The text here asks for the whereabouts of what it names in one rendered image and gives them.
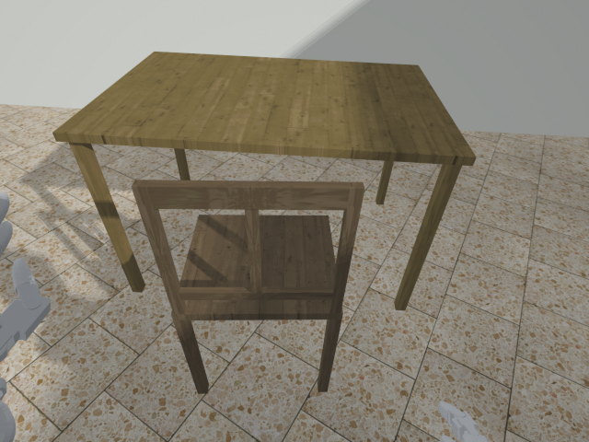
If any left robot hand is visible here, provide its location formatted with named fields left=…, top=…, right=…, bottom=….
left=0, top=192, right=51, bottom=362

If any chair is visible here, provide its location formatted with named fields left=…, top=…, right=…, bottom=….
left=132, top=180, right=364, bottom=394

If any right robot hand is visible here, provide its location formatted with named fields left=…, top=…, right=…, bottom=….
left=438, top=401, right=489, bottom=442

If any table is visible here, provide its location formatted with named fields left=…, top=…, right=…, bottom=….
left=52, top=52, right=476, bottom=310

